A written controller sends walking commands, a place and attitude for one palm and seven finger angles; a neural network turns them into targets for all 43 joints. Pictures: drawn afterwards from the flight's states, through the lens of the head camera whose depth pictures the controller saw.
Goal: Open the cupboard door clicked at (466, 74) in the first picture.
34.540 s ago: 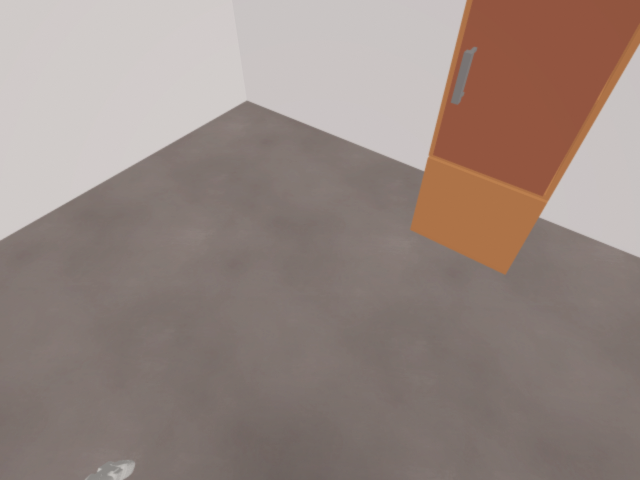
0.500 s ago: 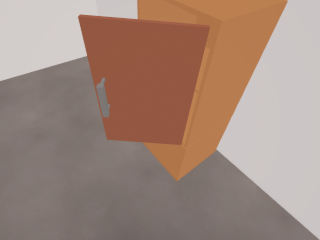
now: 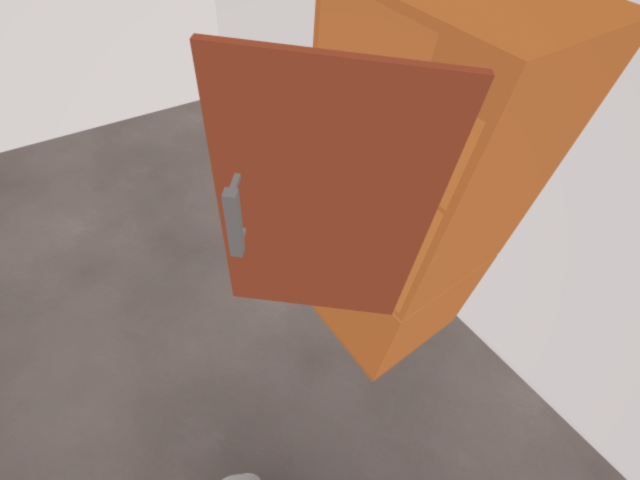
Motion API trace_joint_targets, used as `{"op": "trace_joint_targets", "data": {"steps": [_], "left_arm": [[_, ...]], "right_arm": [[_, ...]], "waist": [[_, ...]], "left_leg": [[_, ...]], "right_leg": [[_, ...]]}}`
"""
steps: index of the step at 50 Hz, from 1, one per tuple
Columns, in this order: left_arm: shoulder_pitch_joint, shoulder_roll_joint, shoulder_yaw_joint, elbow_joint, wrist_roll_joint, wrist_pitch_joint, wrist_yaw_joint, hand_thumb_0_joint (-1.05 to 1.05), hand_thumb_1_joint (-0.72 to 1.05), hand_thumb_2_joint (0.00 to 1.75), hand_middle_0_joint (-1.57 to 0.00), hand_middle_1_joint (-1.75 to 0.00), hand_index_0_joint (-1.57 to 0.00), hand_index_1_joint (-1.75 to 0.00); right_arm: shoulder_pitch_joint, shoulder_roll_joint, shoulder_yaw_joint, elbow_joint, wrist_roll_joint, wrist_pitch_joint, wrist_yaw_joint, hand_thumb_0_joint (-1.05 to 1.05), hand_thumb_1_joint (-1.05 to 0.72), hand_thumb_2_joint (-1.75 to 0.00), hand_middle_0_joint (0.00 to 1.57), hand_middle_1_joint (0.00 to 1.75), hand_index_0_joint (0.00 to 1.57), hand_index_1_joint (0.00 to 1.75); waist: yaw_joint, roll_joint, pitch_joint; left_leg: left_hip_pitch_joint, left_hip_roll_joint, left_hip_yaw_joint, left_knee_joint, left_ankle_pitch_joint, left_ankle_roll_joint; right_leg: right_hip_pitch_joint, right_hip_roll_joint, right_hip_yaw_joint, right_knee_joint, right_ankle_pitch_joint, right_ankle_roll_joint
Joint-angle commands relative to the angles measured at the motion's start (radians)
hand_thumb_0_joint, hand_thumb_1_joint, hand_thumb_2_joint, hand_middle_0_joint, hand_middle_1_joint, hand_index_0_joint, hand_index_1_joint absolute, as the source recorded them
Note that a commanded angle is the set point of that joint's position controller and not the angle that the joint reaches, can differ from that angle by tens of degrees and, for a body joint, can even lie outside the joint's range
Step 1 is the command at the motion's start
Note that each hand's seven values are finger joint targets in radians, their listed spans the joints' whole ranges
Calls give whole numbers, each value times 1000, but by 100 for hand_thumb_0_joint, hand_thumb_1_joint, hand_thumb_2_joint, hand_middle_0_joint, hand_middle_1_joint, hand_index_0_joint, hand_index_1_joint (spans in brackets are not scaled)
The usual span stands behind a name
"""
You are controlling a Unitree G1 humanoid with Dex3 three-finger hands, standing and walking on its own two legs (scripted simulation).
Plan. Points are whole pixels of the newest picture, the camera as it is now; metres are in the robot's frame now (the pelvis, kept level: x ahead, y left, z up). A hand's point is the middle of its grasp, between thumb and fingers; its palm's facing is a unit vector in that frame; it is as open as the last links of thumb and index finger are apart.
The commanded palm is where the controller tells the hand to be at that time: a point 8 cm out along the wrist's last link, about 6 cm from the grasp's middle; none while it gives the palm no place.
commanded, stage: come to a stop and stand still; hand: left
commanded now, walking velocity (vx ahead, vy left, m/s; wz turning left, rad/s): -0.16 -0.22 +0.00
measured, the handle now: (237, 216) +0.52 +0.19 -0.02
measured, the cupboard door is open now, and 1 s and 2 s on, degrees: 49 49 49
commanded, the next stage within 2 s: look again from close up in 1.16 s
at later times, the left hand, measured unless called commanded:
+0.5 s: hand out of the picture -0.02 +0.15 -0.16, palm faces +0.03 -0.98 -0.18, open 7.4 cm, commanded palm none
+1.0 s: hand out of the picture -0.07 +0.18 -0.16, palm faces +0.01 -0.98 -0.20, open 7.4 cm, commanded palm none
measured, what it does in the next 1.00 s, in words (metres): steps on the spot: right foot, then left foot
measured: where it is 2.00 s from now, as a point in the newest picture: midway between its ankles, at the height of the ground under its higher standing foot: outside the picture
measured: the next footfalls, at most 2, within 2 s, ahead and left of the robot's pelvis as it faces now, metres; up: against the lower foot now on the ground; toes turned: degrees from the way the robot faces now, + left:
right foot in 0.30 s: -0.01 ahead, -0.11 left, +0.00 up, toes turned -1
left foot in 0.50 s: +0.03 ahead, +0.10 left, +0.00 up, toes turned +2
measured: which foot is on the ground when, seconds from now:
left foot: down 0.00-0.30, up 0.32-0.48, down 0.50-1.00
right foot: up 0.00-0.28, down 0.30-1.00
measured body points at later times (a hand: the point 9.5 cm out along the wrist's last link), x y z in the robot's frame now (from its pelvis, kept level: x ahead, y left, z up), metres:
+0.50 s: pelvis -0.03 -0.02 +0.01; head -0.03 -0.01 +0.46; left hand -0.02 +0.20 -0.15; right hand -0.02 -0.25 -0.14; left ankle -0.01 +0.09 -0.72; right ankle -0.05 -0.11 -0.72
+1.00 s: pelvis -0.07 +0.01 +0.01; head -0.08 +0.01 +0.46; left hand -0.07 +0.23 -0.15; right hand -0.07 -0.21 -0.15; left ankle -0.01 +0.09 -0.72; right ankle -0.05 -0.11 -0.72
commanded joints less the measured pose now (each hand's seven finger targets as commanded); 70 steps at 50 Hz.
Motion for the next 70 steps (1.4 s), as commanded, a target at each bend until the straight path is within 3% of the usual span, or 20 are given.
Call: {"op": "trace_joint_targets", "data": {"steps": [1,8,12,13,14,15,16,19,23,26,27,31,32,33,34,36,39,42,50,70], "left_arm": [[96,38,7,-46,3,1,7,0,90,90,-20,-30,-20,-30],[32,51,23,-88,11,19,-19,0,90,90,-20,-30,-20,-30],[133,35,30,-61,9,18,-21,0,90,90,-20,-30,-20,-30],[175,63,34,-50,17,9,-17,0,90,90,-20,-30,-20,-30],[152,133,38,-68,30,2,-11,0,90,90,-20,-30,-20,-30],[56,170,34,-109,22,2,-4,0,90,90,-20,-30,-20,-30],[-42,163,28,-138,21,-1,-1,0,90,90,-20,-30,-20,-30],[-100,104,14,-128,8,-31,3,0,90,90,-20,-30,-20,-30],[-23,112,10,-85,3,-35,-1,0,90,90,-20,-30,-20,-30],[52,51,-6,-47,-14,-33,-3,0,90,90,-20,-30,-20,-30],[40,45,-8,-41,-10,-30,-2,0,90,90,-20,-30,-20,-30],[31,62,-11,10,-12,-35,-7,0,90,90,-20,-30,-20,-30],[103,102,-17,38,5,-50,41,0,90,90,-20,-30,-20,-30],[75,136,-12,21,7,-73,39,0,90,90,-20,-30,-20,-30],[44,128,-13,2,1,-74,28,0,90,90,-20,-30,-20,-30],[27,95,-21,-8,-3,-69,25,0,90,90,-20,-30,-20,-30],[6,75,-23,-22,-1,-50,17,0,90,90,-20,-30,-20,-30],[21,72,-20,-26,3,-40,12,0,90,90,-20,-30,-20,-30],[64,71,-15,-41,7,-33,8,0,90,90,-20,-30,-20,-30],[91,58,-26,-6,3,-44,7,0,90,90,-20,-30,-20,-30]], "right_arm": [[79,-152,-24,-32,-8,-11,-24,0,-90,-90,20,30,20,30],[32,-171,-56,-50,-14,7,-40,0,-90,-90,20,30,20,30],[-29,-169,-62,-67,-18,32,-22,0,-90,-90,20,30,20,30],[-40,-129,-54,-71,-13,38,-16,0,-90,-90,20,30,20,30],[-34,-52,-40,-87,1,49,-8,0,-90,-90,20,30,20,30],[-80,-40,-33,-114,-1,55,2,0,-90,-90,20,30,20,30],[-65,-52,-35,-106,-2,55,11,0,-90,-90,20,30,20,30],[10,-31,-21,-41,-4,47,13,0,-90,-90,20,30,20,30],[61,1,-3,1,1,21,4,0,-90,-90,20,30,20,30],[63,-67,5,18,-3,-11,-16,0,-90,-90,20,30,20,30],[54,-69,7,20,-4,-4,-19,0,-90,-90,20,30,20,30],[70,-39,19,63,4,-11,-23,0,-90,-90,20,30,20,30],[-29,-93,9,-2,12,-16,-14,0,-90,-90,20,30,20,30],[33,-46,24,-28,7,-10,-13,0,-90,-90,20,30,20,30],[115,-8,21,-4,5,-15,-12,0,-90,-90,20,30,20,30],[141,-51,11,4,5,-15,-13,0,-90,-90,20,30,20,30],[110,-62,11,-4,-1,-12,-10,0,-90,-90,20,30,20,30],[100,-72,5,-18,-4,-2,-6,0,-90,-90,20,30,20,30],[108,-83,2,-18,-8,2,-1,0,-90,-90,20,30,20,30],[120,-68,10,37,3,-13,-2,0,-90,-90,20,30,20,30]], "waist": [[-20,322,-59],[-42,166,-157],[11,151,-116],[32,45,-66],[21,-198,-30],[17,-248,37],[-21,-161,44],[-57,-133,51],[-36,-42,9],[13,164,-22],[12,115,13],[2,128,-18],[30,150,78],[-41,85,3],[-62,59,-68],[-60,-37,-143],[-45,37,0],[-38,61,97],[-21,48,78],[-23,62,47]], "left_leg": [[124,291,-304,-305,441,171],[202,292,-232,-260,336,190],[-25,215,-175,-288,-149,103],[-135,138,-123,-204,-246,56],[-200,10,-15,2,-293,-14],[-167,-24,-27,165,-299,-22],[-97,-14,-77,257,-266,-9],[-43,-12,-55,287,-150,-9],[123,-26,-19,-104,-38,-23],[160,125,-195,-231,249,49],[103,121,-176,-238,142,47],[120,76,-149,-269,75,28],[110,49,-70,-22,71,-11],[116,29,-74,-17,59,-19],[150,8,-70,-66,-39,-7],[180,33,-91,-97,30,0],[120,47,-129,-163,-1,18],[32,38,-158,-233,-194,25],[-29,44,-195,-301,-320,38],[40,49,-188,-317,-205,30]], "right_leg": [[-142,33,49,257,-120,-37],[-203,61,56,255,-60,-24],[47,80,0,-88,95,-46],[114,50,48,-236,142,-57],[35,-137,315,-430,-62,-119],[-157,-251,412,-532,-186,-181],[-254,-236,349,-523,-194,-204],[-199,-116,192,-422,176,-168],[-81,-81,125,-266,362,-156],[-43,10,102,-222,264,-68],[-16,15,111,-264,224,-63],[51,-1,109,-286,305,-64],[-71,-64,193,-316,596,-50],[2,-134,213,-281,953,-69],[44,-134,178,-229,896,-92],[59,-74,125,-219,597,-103],[-62,-20,119,-251,192,-93],[-126,0,128,-265,26,-91],[-99,10,111,-247,15,-76],[-69,-8,110,-274,165,-70]]}}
